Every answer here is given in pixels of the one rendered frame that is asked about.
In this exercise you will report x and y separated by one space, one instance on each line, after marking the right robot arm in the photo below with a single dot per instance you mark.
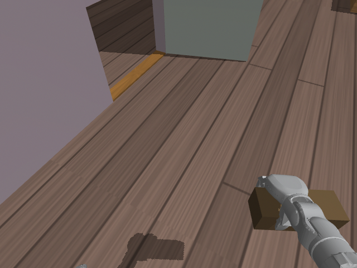
321 238

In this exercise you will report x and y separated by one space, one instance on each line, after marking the carton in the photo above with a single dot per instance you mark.
264 208

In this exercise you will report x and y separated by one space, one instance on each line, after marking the right robot hand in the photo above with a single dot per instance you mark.
280 187

